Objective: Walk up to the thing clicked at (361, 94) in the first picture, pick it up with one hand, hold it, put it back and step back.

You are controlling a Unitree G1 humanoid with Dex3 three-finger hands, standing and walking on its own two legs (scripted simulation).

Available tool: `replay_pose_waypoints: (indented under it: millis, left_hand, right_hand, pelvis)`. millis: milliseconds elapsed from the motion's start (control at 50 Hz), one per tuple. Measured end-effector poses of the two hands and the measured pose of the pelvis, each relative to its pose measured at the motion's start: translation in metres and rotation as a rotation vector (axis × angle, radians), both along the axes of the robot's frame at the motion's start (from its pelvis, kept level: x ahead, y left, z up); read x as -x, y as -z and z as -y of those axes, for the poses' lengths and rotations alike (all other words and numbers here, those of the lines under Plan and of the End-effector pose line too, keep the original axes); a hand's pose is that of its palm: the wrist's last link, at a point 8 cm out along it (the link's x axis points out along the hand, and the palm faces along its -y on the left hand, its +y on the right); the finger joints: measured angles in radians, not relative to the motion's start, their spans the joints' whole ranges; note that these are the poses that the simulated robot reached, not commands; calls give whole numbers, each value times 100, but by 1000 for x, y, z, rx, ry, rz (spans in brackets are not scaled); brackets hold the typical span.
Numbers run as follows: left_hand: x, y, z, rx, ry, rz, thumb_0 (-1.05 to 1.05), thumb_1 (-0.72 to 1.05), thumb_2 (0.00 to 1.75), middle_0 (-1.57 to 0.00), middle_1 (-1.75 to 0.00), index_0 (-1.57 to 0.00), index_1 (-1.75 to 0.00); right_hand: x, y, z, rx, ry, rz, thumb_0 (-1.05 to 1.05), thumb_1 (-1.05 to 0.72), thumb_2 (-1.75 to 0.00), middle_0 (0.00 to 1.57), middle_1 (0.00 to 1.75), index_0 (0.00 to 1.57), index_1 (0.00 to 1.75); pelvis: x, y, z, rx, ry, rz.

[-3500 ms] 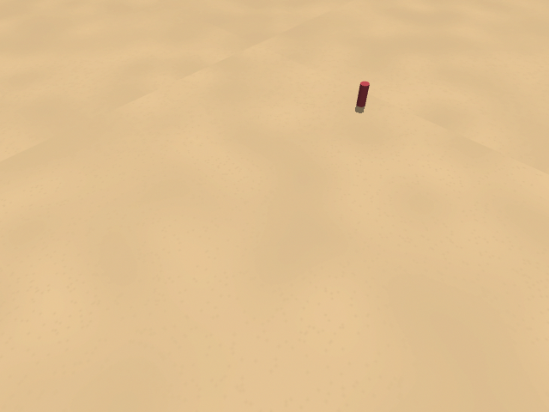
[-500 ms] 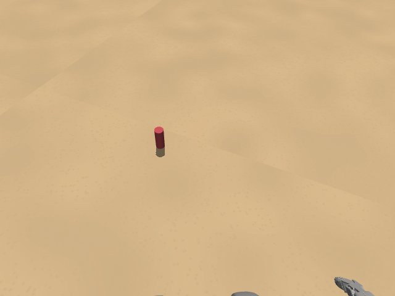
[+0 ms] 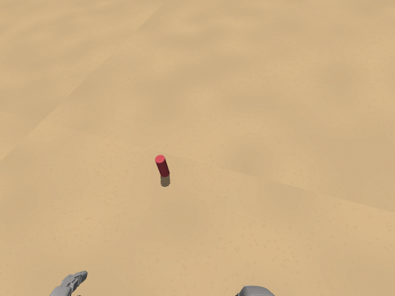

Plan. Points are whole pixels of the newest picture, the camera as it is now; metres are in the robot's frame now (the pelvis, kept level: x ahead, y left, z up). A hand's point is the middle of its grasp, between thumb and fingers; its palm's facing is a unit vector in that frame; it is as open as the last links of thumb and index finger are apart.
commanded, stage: walk up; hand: left
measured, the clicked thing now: (162, 166) +0.88 +0.25 -0.69
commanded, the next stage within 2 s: none
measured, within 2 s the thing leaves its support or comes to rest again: neither
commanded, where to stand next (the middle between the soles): +0.55 +0.05 m, yaw +1 degrees
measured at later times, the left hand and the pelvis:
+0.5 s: hand (73, 294) +0.17 +0.32 -0.16, palm faces +0.06 -0.93 -0.36, open 7.4 cm; pelvis +0.17 +0.04 -0.01, yaw +4 degrees
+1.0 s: hand (90, 202) +0.39 +0.32 -0.13, palm faces -0.02 -0.91 -0.42, open 7.4 cm; pelvis +0.33 +0.04 -0.01, yaw +2 degrees
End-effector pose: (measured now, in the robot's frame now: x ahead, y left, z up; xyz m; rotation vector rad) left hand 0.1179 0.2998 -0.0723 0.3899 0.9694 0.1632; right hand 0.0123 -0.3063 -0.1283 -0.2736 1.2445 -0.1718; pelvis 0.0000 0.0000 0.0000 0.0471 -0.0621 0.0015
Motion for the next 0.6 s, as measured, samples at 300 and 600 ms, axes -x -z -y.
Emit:
replay_pose_waypoints:
  millis: [300, 600]
  left_hand:
    - [-8, -1, -20, -15, -141, -119, 1, 90, 90, -21, -31, -21, -30]
    - [-88, 47, -73, 72, -156, -238, 1, 90, 90, -20, -30, -20, -30]
  right_hand:
    - [-141, -27, 15, 47, -75, 28, 0, -91, -89, 20, 30, 20, 30]
    - [-296, -54, -63, 98, -146, 200, 0, -91, -89, 20, 30, 20, 30]
  pelvis:
    - [-100, -13, -3, 68, -47, 3]
    - [-203, -2, -60, 81, -69, 5]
